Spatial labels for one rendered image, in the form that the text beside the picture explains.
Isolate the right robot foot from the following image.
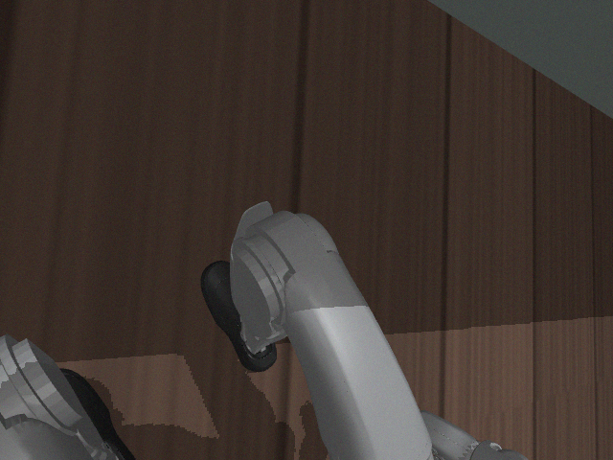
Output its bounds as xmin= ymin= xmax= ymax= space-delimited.
xmin=200 ymin=261 xmax=277 ymax=372

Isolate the left robot foot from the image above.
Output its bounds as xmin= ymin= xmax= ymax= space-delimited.
xmin=60 ymin=369 xmax=136 ymax=460

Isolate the right robot arm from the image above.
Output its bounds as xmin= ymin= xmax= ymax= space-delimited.
xmin=469 ymin=440 xmax=528 ymax=460

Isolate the right robot hand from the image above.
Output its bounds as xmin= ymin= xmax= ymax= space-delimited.
xmin=420 ymin=410 xmax=481 ymax=460

